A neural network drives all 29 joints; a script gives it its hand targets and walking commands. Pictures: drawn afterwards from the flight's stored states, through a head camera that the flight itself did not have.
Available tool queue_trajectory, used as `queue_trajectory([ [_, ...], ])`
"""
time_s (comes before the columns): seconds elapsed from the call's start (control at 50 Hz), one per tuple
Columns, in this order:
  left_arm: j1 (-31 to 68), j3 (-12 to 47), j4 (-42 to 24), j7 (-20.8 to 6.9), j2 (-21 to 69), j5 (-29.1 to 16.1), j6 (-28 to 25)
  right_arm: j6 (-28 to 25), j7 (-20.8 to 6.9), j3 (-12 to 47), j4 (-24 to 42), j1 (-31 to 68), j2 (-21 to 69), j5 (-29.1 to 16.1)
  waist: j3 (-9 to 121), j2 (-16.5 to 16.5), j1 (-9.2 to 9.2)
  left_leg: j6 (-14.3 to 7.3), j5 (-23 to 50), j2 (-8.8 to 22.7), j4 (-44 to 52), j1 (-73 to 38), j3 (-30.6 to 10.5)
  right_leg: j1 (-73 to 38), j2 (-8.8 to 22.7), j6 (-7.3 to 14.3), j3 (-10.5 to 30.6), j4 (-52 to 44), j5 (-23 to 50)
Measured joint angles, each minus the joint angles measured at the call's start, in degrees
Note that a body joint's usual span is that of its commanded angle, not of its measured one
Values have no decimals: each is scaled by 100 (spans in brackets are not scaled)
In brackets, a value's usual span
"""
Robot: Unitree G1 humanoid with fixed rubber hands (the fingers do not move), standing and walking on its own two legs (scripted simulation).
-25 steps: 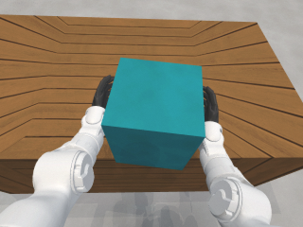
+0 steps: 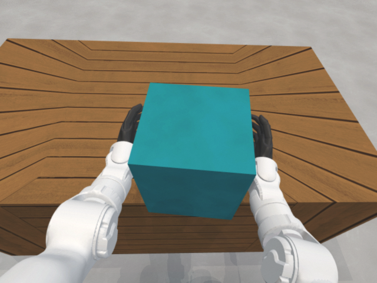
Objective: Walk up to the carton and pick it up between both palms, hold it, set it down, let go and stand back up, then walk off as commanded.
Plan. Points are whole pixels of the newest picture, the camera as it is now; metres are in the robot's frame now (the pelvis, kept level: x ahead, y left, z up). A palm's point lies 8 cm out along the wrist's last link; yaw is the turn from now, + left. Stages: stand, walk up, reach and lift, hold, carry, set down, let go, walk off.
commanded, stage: reach and lift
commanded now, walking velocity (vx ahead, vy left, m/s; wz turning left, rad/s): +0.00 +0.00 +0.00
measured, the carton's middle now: (193, 156) +0.41 +0.01 +0.02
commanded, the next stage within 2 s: none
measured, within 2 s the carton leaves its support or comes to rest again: neither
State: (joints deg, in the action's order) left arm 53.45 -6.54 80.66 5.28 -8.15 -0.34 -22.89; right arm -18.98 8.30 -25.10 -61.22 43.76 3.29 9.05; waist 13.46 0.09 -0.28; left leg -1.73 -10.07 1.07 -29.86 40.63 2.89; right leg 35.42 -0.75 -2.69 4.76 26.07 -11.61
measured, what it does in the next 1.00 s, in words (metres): stands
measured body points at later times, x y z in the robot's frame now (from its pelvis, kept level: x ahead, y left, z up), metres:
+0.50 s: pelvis -0.02 -0.01 +0.01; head -0.01 +0.01 +0.46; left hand +0.42 +0.15 +0.13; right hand +0.41 -0.15 +0.13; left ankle +0.02 +0.09 -0.73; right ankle -0.01 -0.16 -0.73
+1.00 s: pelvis -0.01 -0.03 +0.02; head -0.04 -0.02 +0.47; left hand +0.41 +0.14 +0.17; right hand +0.41 -0.17 +0.17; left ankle +0.02 +0.09 -0.73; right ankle -0.01 -0.16 -0.73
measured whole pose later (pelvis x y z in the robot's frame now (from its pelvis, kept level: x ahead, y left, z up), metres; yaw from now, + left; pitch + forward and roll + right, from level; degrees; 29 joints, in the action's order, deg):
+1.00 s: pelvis -0.01 -0.03 +0.02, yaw +1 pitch +4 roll +1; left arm 48.1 -14.7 49.8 5.7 -4.3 6.0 17.0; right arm 8.5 8.9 -15.0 -57.2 50.2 -2.1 -3.4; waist 9.8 -1.9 -0.3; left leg 0.2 -6.1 1.1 -19.4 17.4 2.9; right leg 15.7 -0.9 -0.8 4.7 22.8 -11.3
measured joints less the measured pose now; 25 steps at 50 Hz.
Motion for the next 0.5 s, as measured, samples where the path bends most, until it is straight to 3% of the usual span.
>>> queue_trajectory([
  [0.24,-4,90,-707,171,13,-72,849,749,-18,353,173,335,-232,-400,122,0,0,-11,27,0,-16,-137,0,-145,0,0,0,0,34],
  [0.4,-243,90,-1533,261,156,-72,1742,1274,-12,788,369,227,-439,-1050,124,0,0,11,50,0,45,-506,-1,-484,-1,0,0,0,30],
  [0.5,-262,90,-1736,311,199,-72,2242,1691,-40,803,378,289,-517,-1150,126,-2,0,27,92,0,162,-876,-1,-810,-2,10,-1,-29,30],
])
